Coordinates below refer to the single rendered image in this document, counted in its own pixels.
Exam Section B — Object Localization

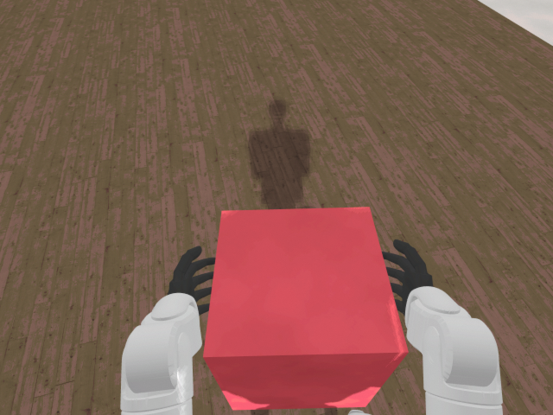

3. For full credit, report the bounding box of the left robot forearm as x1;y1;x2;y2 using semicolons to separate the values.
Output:
120;293;202;415

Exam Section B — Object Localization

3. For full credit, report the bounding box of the robot left hand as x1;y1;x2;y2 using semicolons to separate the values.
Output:
168;246;216;315

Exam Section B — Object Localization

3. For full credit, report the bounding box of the robot right hand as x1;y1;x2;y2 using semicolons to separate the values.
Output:
382;239;433;317

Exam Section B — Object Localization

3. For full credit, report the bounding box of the carton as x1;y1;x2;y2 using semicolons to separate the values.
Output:
203;207;409;410

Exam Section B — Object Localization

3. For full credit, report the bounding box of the right robot forearm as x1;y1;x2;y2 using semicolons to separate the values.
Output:
405;286;503;415

